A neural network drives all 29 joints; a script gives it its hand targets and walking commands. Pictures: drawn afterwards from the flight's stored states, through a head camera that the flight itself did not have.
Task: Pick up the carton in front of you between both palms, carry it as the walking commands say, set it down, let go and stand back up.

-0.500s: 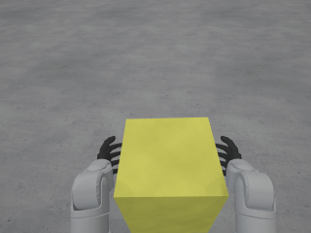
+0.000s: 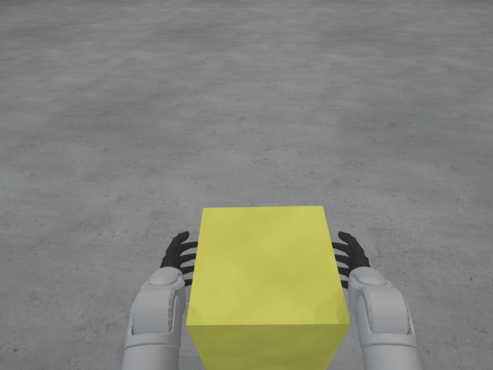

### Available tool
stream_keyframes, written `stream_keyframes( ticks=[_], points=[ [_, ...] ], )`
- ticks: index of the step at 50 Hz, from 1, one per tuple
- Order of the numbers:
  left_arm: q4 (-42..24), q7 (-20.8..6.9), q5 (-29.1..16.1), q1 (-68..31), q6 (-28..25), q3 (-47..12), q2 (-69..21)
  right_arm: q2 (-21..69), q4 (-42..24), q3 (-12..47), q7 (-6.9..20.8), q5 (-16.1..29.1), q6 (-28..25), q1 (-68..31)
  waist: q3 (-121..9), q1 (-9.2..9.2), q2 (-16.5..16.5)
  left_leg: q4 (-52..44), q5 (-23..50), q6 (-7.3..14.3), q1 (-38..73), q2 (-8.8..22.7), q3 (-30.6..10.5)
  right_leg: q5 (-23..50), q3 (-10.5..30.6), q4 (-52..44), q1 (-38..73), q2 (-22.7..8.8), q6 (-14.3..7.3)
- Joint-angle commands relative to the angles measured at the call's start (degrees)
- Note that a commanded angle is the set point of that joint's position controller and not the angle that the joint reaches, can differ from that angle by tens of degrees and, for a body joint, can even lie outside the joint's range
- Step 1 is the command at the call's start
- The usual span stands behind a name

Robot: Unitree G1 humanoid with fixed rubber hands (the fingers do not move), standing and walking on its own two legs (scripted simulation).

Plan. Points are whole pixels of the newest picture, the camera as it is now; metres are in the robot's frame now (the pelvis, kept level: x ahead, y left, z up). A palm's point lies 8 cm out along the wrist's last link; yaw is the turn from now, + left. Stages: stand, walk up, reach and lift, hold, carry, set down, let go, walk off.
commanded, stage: carry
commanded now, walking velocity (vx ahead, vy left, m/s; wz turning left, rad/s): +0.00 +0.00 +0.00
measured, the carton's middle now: (264, 294) +0.28 +0.00 -0.03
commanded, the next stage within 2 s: hold in 1.06 s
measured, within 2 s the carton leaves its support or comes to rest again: neither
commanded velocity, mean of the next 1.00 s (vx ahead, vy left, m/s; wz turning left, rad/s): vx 0.00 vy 0.00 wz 0.00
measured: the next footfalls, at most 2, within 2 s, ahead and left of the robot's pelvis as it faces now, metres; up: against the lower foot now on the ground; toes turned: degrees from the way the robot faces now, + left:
none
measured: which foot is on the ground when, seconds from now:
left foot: down 0.00-1.00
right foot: down 0.00-1.00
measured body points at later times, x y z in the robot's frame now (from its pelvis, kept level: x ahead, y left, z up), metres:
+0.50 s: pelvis -0.03 +0.01 +0.00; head -0.05 +0.01 +0.45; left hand +0.27 +0.16 +0.04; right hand +0.27 -0.14 +0.03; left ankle -0.07 +0.10 -0.73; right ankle +0.03 -0.11 -0.73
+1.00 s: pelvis -0.04 +0.02 +0.00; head -0.06 +0.02 +0.45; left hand +0.26 +0.17 +0.04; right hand +0.26 -0.13 +0.03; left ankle -0.07 +0.10 -0.73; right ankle +0.03 -0.11 -0.73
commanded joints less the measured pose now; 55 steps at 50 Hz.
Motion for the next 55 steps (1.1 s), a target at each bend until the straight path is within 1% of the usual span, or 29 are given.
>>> stream_keyframes(
  ticks=[1,5,7,10,15,19,26,53,54,55],
  points=[
    [1.4,-11.6,-12.2,-26.1,-5.7,-27.7,-46.5,45.9,0.2,28.3,12.2,12.8,-6.2,-27.8,-9.1,0.24,-0.1,-5.9,14.3,0.8,-2.6,6.1,-5.0,15.9,6.3,-3.8,7.9,-5.9,-0.7],
    [7.6,-12.2,-9.8,-29.8,-10.8,-24.4,-48.5,47.9,6.5,24.4,12.8,10.2,-11.3,-31.1,-9.4,0.21,-0.2,-6.5,11.4,1.1,-3.2,6.0,-5.2,13.6,6.4,-4.7,7.8,-5.8,-0.6],
    [9.3,-12.6,-9.6,-31.3,-12.6,-24.2,-50.2,49.5,8.1,24.1,13.2,9.8,-13.0,-32.6,-9.9,0.17,-0.3,-6.6,10.8,1.3,-3.2,6.0,-5.4,13.1,6.4,-4.9,8.1,-5.8,-0.5],
    [9.8,-13.1,-9.8,-31.9,-13.6,-25.0,-52.2,51.5,8.6,25.0,13.6,10.0,-14.0,-33.4,-11.0,0.13,-0.4,-6.4,10.9,1.4,-3.1,5.9,-5.6,13.2,6.4,-4.9,8.7,-5.9,-0.5],
    [5.9,-13.1,-11.9,-29.3,-11.3,-28.6,-52.8,52.2,4.7,28.8,13.6,12.5,-11.7,-31.2,-12.3,0.16,-0.3,-5.6,13.6,1.4,-2.6,6.0,-5.6,15.3,6.2,-4.3,9.1,-6.1,-0.3],
    [5.2,-12.8,-11.7,-27.7,-9.6,-28.1,-51.1,50.5,4.0,28.2,13.4,12.2,-9.9,-29.4,-12.0,0.26,-0.2,-5.3,14.4,1.4,-3.0,5.9,-5.6,15.8,6.2,-4.1,8.5,-6.1,-0.3],
    [4.1,-12.9,-12.4,-29.3,-9.7,-29.0,-51.6,50.8,2.9,28.8,13.3,12.8,-10.0,-30.8,-11.2,0.3,-0.3,-5.7,13.1,1.7,-3.8,5.9,-5.7,14.2,6.2,-4.5,7.8,-5.9,-0.1],
    [4.8,-13.0,-12.2,-28.9,-9.6,-28.7,-51.6,50.9,3.5,28.5,13.4,12.7,-9.9,-30.3,-11.5,0.33,-0.2,-5.6,14.6,2.1,-4.0,5.8,-5.9,14.2,5.7,-4.0,7.3,-5.8,0.6],
    [7.0,-13.4,-11.6,-25.3,-10.0,-26.6,-53.1,51.4,1.9,27.7,13.7,12.3,-9.7,-24.0,-3.1,0.05,6.5,-11.3,29.8,2.7,-6.4,-4.6,-17.3,20.9,12.3,-4.4,24.2,10.9,-0.9],
    [5.7,-12.7,-10.3,-24.9,-11.3,-25.3,-52.0,50.1,-1.4,27.8,13.8,12.2,-10.5,-27.2,-6.9,0.66,5.4,-10.2,32.6,2.6,-2.0,-4.1,-17.7,21.3,14.2,-5.6,23.8,9.2,-0.7]
  ],
)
